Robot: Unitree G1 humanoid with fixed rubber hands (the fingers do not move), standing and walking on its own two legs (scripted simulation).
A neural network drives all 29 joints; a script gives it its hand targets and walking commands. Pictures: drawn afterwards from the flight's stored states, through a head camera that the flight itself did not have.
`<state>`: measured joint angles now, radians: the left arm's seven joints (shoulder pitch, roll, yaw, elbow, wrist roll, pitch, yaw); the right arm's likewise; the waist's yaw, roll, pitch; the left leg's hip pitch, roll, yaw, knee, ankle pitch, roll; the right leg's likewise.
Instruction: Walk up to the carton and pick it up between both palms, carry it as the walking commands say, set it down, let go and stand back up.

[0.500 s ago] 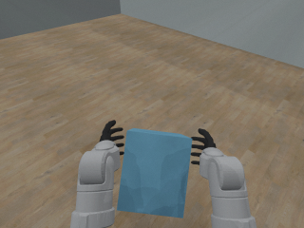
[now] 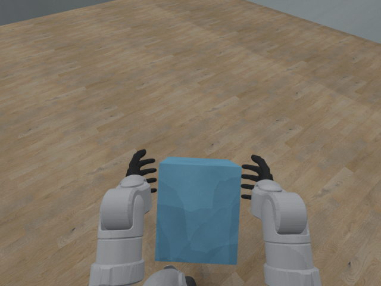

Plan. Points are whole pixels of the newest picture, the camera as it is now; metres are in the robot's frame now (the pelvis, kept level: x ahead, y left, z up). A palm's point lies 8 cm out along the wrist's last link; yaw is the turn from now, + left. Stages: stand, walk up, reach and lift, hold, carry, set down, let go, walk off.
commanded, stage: carry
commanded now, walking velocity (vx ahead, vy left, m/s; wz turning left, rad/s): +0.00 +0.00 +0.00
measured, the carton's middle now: (197, 202) +0.33 +0.01 -0.05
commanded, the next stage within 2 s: none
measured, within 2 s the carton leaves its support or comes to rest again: neither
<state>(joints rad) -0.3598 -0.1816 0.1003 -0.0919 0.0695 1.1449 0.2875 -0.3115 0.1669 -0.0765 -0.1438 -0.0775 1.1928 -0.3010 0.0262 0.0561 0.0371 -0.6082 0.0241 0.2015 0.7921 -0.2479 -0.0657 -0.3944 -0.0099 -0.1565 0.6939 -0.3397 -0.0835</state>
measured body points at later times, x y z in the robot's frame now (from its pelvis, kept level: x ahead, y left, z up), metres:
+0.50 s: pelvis -0.09 +0.07 +0.01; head -0.12 +0.08 +0.46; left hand +0.23 +0.18 +0.12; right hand +0.20 -0.08 +0.10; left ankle -0.01 +0.13 -0.71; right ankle +0.02 -0.09 -0.71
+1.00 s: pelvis -0.17 +0.05 -0.01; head -0.18 +0.05 +0.44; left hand +0.15 +0.16 +0.08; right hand +0.12 -0.10 +0.07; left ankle -0.13 +0.15 -0.71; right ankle -0.02 -0.08 -0.71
